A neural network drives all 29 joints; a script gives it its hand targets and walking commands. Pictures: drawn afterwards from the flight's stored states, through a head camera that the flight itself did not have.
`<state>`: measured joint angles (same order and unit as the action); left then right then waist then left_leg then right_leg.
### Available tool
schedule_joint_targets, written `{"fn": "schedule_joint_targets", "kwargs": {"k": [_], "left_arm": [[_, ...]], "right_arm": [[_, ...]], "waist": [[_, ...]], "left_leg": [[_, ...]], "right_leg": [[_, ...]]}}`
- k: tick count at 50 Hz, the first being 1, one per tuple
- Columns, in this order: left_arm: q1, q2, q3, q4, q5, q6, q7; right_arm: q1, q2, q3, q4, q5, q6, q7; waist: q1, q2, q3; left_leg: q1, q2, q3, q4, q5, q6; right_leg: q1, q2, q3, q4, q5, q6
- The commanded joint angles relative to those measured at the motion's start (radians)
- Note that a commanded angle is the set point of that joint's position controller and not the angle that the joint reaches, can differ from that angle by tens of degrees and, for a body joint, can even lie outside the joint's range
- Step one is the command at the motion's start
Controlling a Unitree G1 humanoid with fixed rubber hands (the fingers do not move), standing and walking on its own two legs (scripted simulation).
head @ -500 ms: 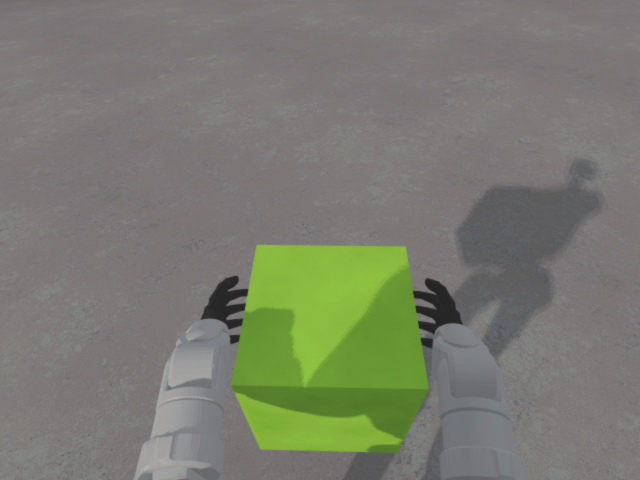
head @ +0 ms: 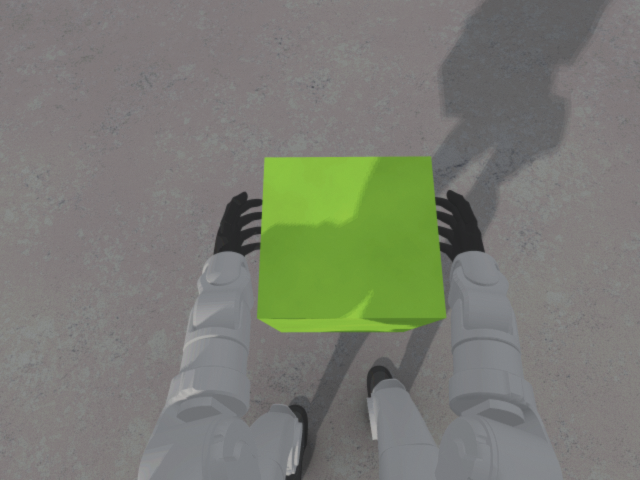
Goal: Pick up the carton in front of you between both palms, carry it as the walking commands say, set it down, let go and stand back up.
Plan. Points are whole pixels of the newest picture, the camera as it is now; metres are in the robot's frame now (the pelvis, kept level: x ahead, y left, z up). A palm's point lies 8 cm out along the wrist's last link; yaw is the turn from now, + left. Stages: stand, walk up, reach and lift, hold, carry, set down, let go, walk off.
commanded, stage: set down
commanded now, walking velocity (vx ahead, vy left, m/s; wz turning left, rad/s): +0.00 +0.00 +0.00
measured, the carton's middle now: (344, 258) +0.38 -0.04 -0.14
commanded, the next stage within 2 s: none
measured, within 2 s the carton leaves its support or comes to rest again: rests again in 2.00 s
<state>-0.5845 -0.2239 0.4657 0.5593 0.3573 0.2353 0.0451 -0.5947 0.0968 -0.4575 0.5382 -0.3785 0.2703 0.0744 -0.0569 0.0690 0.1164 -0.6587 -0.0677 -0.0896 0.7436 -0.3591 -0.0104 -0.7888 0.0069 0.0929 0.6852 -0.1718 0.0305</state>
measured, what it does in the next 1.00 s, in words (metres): lowers itself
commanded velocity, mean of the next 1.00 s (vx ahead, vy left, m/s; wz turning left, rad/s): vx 0.00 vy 0.00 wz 0.00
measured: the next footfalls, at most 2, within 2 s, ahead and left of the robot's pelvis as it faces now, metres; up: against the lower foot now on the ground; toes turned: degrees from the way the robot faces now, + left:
none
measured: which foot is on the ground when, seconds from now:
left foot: down 0.00-1.00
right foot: down 0.00-1.00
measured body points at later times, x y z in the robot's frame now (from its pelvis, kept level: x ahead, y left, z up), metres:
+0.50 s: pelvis -0.03 -0.01 -0.13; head +0.23 -0.05 +0.24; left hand +0.45 +0.09 -0.21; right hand +0.42 -0.21 -0.22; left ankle -0.01 +0.13 -0.71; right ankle +0.09 -0.14 -0.71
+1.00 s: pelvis -0.06 -0.01 -0.24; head +0.27 -0.04 +0.06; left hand +0.50 +0.07 -0.36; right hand +0.45 -0.23 -0.37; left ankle -0.01 +0.13 -0.71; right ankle +0.08 -0.14 -0.71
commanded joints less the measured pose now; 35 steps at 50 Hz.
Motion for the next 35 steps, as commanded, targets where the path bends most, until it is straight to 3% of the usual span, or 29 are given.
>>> {"fn": "schedule_joint_targets", "kwargs": {"k": [1, 4, 6, 9, 13, 17, 26, 35], "left_arm": [[-0.488, -0.783, -0.564, 0.026, -0.171, -0.129, -0.156], [-0.551, -0.789, -0.688, -0.048, -0.230, -0.157, -0.146], [-0.576, -0.791, -0.736, -0.079, -0.251, -0.149, -0.143], [-0.602, -0.802, -0.738, -0.069, -0.255, -0.108, -0.157], [-0.681, -0.812, -0.672, -0.013, -0.236, -0.040, -0.197], [-0.763, -0.793, -0.586, 0.058, -0.216, 0.012, -0.231], [-0.932, -0.735, -0.509, 0.152, -0.232, 0.014, -0.242], [-1.073, -0.688, -0.521, 0.186, -0.288, 0.019, -0.227]], "right_arm": [[-0.459, 0.794, 0.534, 0.036, 0.164, -0.117, 0.162], [-0.508, 0.813, 0.615, -0.032, 0.213, -0.140, 0.159], [-0.524, 0.812, 0.641, -0.066, 0.229, -0.133, 0.160], [-0.536, 0.811, 0.633, -0.056, 0.226, -0.098, 0.171], [-0.589, 0.829, 0.570, 0.013, 0.200, -0.033, 0.195], [-0.662, 0.842, 0.510, 0.069, 0.175, 0.023, 0.208], [-0.835, 0.853, 0.500, 0.092, 0.202, 0.039, 0.168], [-0.976, 0.801, 0.510, 0.061, 0.244, 0.048, 0.121]], "waist": [[-0.015, -0.077, -0.847], [-0.027, -0.094, -1.108], [-0.036, -0.085, -1.209], [-0.049, -0.049, -1.203], [-0.063, -0.011, -1.097], [-0.063, -0.016, -1.038], [-0.053, -0.073, -1.177], [-0.086, -0.094, -1.320]], "left_leg": [[-0.241, -0.083, 0.046, -0.002, 0.371, -0.043], [-0.341, -0.092, 0.054, 0.086, 0.423, -0.052], [-0.374, -0.099, 0.062, 0.134, 0.427, -0.057], [-0.397, -0.108, 0.073, 0.194, 0.360, -0.061], [-0.494, -0.110, 0.088, 0.252, 0.156, -0.054], [-0.650, -0.119, 0.104, 0.310, 0.026, -0.044], [-0.917, -0.147, 0.141, 0.493, -0.024, -0.028], [-1.083, -0.165, 0.166, 0.651, -0.060, -0.033]], "right_leg": [[0.618, 0.095, -0.057, 0.190, 0.598, -0.033], [0.644, 0.084, -0.049, 0.287, 0.735, -0.029], [0.586, 0.087, -0.057, 0.330, 0.714, -0.022], [0.374, 0.102, -0.089, 0.360, 0.536, -0.009], [0.126, 0.112, -0.118, 0.389, 0.255, -0.007], [0.019, 0.114, -0.124, 0.441, 0.126, -0.008], [-0.035, 0.116, -0.122, 0.602, 0.141, 0.012], [-0.069, 0.113, -0.132, 0.747, 0.166, 0.027]]}}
